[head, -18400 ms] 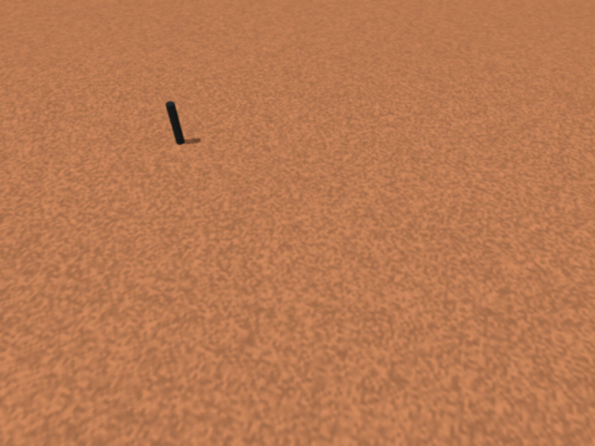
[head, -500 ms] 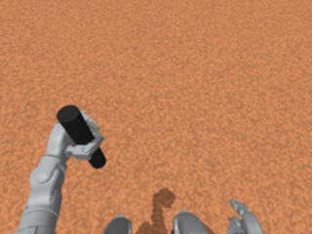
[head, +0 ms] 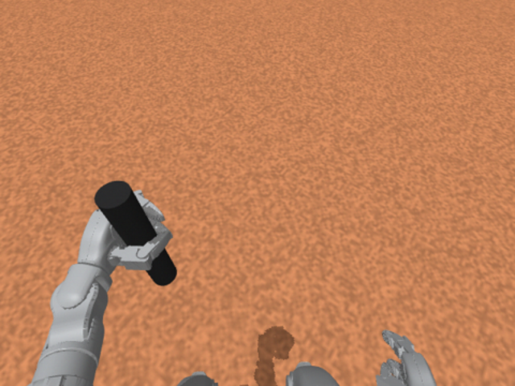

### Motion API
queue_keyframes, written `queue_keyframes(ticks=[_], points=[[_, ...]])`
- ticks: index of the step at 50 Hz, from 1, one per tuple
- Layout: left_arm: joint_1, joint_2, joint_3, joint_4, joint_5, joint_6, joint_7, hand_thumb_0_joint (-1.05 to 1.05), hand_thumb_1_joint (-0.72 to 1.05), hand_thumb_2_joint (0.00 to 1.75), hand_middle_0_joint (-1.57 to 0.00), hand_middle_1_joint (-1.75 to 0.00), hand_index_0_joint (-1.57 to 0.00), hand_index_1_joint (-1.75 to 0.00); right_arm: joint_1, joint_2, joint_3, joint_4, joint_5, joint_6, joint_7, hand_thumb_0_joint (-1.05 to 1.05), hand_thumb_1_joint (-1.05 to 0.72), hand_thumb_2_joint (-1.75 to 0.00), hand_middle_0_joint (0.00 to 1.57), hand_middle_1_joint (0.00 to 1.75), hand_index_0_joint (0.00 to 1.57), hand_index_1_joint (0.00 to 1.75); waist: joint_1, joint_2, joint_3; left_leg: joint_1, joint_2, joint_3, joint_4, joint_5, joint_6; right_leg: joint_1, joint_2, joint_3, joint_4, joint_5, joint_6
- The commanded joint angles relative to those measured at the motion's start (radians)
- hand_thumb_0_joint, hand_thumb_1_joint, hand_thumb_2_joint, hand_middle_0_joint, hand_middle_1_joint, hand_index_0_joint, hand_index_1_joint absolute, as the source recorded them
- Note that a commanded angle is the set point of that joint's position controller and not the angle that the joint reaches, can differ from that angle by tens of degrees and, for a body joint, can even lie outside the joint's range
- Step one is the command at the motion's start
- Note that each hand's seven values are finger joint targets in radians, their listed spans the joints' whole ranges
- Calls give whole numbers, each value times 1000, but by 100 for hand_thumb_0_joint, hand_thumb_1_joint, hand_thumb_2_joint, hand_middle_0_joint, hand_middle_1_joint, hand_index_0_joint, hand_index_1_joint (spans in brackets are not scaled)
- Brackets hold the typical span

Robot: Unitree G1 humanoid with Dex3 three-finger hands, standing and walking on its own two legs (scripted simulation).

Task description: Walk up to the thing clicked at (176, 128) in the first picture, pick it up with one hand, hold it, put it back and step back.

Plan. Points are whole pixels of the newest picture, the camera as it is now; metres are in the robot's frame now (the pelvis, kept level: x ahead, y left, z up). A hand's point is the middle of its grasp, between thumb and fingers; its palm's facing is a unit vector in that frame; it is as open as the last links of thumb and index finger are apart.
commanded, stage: hold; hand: left
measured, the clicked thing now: (143, 241) +0.33 +0.17 +0.02
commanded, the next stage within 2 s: none
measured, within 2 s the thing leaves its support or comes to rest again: neither
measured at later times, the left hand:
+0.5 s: hand (143, 236) +0.32 +0.16 +0.06, palm faces -0.17 -0.99 +0.00, open 5.9 cm
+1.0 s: hand (141, 234) +0.32 +0.16 +0.07, palm faces -0.16 -0.99 +0.01, open 5.9 cm
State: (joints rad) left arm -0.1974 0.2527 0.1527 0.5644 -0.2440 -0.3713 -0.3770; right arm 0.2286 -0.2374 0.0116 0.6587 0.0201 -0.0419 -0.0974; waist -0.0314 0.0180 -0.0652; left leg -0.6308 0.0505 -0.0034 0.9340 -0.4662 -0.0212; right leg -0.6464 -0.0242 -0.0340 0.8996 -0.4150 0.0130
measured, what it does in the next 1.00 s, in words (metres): stands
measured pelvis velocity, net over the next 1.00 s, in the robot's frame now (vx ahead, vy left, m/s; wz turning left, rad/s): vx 0.00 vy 0.00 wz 0.00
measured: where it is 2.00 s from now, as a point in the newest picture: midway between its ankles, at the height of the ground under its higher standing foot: outside the picture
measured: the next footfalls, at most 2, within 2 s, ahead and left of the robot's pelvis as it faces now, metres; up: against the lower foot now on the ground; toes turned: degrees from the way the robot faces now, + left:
none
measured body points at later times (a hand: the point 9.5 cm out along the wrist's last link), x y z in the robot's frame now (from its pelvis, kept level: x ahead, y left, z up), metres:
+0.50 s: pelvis +0.00 +0.00 +0.01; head +0.03 +0.00 +0.46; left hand +0.32 +0.21 +0.06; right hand +0.13 -0.25 -0.10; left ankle +0.00 +0.13 -0.69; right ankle +0.02 -0.13 -0.69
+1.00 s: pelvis +0.00 +0.00 +0.01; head +0.03 +0.00 +0.46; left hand +0.32 +0.21 +0.07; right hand +0.12 -0.25 -0.09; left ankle +0.00 +0.13 -0.69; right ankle +0.02 -0.13 -0.69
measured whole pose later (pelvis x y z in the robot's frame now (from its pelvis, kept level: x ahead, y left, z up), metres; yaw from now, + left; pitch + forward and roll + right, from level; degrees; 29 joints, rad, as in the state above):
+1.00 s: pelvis +0.00 +0.00 +0.01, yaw +0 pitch +5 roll -1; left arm -0.19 0.25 0.16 0.55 -0.24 -0.35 -0.36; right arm 0.24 -0.23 0.01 0.67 0.03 -0.04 -0.10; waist -0.03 0.02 -0.04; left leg -0.51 0.05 0.01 0.83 -0.42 -0.02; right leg -0.53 -0.02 -0.03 0.80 -0.37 0.01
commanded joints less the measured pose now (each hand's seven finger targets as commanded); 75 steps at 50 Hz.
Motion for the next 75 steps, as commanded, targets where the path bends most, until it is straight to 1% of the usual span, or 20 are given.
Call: queue_keyframes(ticks=[1,16,19,22,27,30,31,35,38,39,43,44,46,49,50,54,60,62,71,75], points=[[-282,145,61,-247,-26,-83,5,0,51,123,-128,-136,-129,-136,-23,-136,-52,-124,-4,-40,-10,0,-88,-89,20,30,20,30,4,8,-310,150,-40,9,-141,276,20,186,28,1,-129,283,-23],[-291,166,62,-293,-12,-72,28,0,52,122,-131,-137,-132,-137,-16,-133,-51,-119,-2,-37,-14,0,-89,-89,20,30,20,30,7,12,-285,183,-42,14,-177,280,20,226,26,2,-164,292,-23],[-269,125,37,-257,-18,-62,25,0,51,122,-130,-137,-131,-136,-18,-133,-48,-121,-2,-33,-12,0,-89,-89,20,30,20,30,-6,4,-272,201,-38,8,-186,300,18,223,30,-3,-164,303,-24],[-307,173,78,-278,-20,-64,29,0,50,122,-131,-138,-132,-137,-20,-137,-51,-119,2,-37,-11,0,-88,-89,20,30,20,30,6,4,-239,184,-37,6,-203,256,19,219,30,-5,-174,261,-25],[-244,126,57,-238,-28,-61,23,0,49,121,-130,-138,-131,-137,-26,-135,-48,-125,3,-40,-9,0,-89,-89,20,30,20,30,6,4,-247,205,-39,7,-211,278,18,238,31,-5,-180,274,-26],[-241,148,59,-230,-16,-55,21,0,50,121,-131,-138,-132,-137,-21,-134,-48,-123,3,-37,-11,0,-89,-89,20,30,20,30,3,-10,-247,204,-39,9,-211,290,19,250,31,-5,-185,287,-25],[-316,183,70,-324,-13,-65,24,0,51,120,-131,-137,-132,-136,-22,-130,-47,-119,1,-37,-12,0,-88,-89,20,30,20,30,10,10,-250,206,-42,13,-212,280,21,251,28,-1,-193,287,-22],[-306,152,67,-256,-24,-56,21,0,50,122,-132,-139,-133,-137,-18,-132,-48,-112,1,-42,-12,0,-89,-89,20,30,20,30,-4,-9,-242,213,-39,9,-218,269,23,245,28,-1,-196,279,-22],[-279,116,25,-240,-19,-51,15,0,51,122,-132,-139,-133,-138,-17,-132,-48,-117,2,-43,-10,0,-89,-89,20,30,20,30,-10,-14,-233,220,-40,9,-224,268,22,243,29,-4,-200,276,-23],[-262,139,54,-255,-23,-52,16,0,50,121,-132,-139,-134,-138,-19,-133,-49,-119,2,-44,-8,0,-89,-89,20,30,20,30,12,10,-251,221,-42,13,-221,285,20,262,26,-2,-201,289,-25],[-290,163,74,-250,-18,-56,20,0,49,121,-133,-140,-134,-138,-23,-133,-49,-119,2,-41,-7,0,-89,-89,20,30,20,30,10,3,-252,225,-39,11,-226,290,20,259,29,-4,-198,289,-26],[-293,140,49,-264,-19,-60,18,0,50,121,-133,-139,-134,-138,-24,-129,-45,-124,0,-41,-7,0,-89,-89,20,30,20,30,6,-1,-243,222,-39,9,-228,288,19,259,31,-5,-198,286,-26],[-300,172,94,-241,-21,-61,28,0,51,123,-133,-140,-135,-139,-21,-133,-47,-114,1,-42,-10,0,-89,-89,20,30,20,30,10,-3,-224,215,-40,14,-229,274,22,251,29,0,-203,277,-24],[-277,149,81,-251,-24,-65,24,0,51,122,-133,-140,-135,-139,-27,-128,-48,-119,1,-44,-10,0,-89,-89,20,30,20,30,16,-15,-245,217,-44,19,-224,274,26,264,24,3,-213,286,-19],[-258,127,60,-194,-21,-62,19,0,51,123,-134,-141,-135,-140,-18,-133,-48,-112,1,-44,-10,0,-90,-90,20,30,20,30,-4,-38,-212,208,-41,16,-225,270,27,243,27,2,-207,283,-21],[-285,152,43,-289,-8,-70,14,0,52,119,-133,-139,-134,-137,-19,-132,-52,-117,0,-46,-8,0,-90,-90,20,30,20,30,7,13,-264,236,-45,15,-229,288,21,275,25,2,-208,294,-24],[-294,146,69,-282,-25,-57,36,0,50,119,-132,-138,-133,-137,-21,-129,-47,-113,5,-48,-10,0,-89,-89,20,30,20,30,5,-22,-244,231,-43,18,-235,262,26,272,24,3,-228,278,-18],[-277,121,47,-217,-16,-47,37,0,50,120,-132,-138,-133,-137,-21,-131,-47,-107,3,-46,-13,0,-89,-90,20,30,20,30,-11,-43,-192,221,-41,18,-235,261,29,245,26,2,-225,281,-17],[-287,163,81,-271,-17,-65,24,0,51,120,-134,-140,-136,-138,-22,-131,-52,-120,3,-45,-3,0,-90,-90,20,30,20,30,20,13,-264,238,-42,15,-238,301,21,292,27,-2,-214,302,-26],[-289,131,56,-255,-20,-67,20,0,48,118,-133,-138,-135,-137,-25,-128,-51,-113,1,-49,-4,0,-90,-90,20,30,20,30,6,-3,-233,233,-41,15,-235,289,23,264,27,-1,-216,292,-24]])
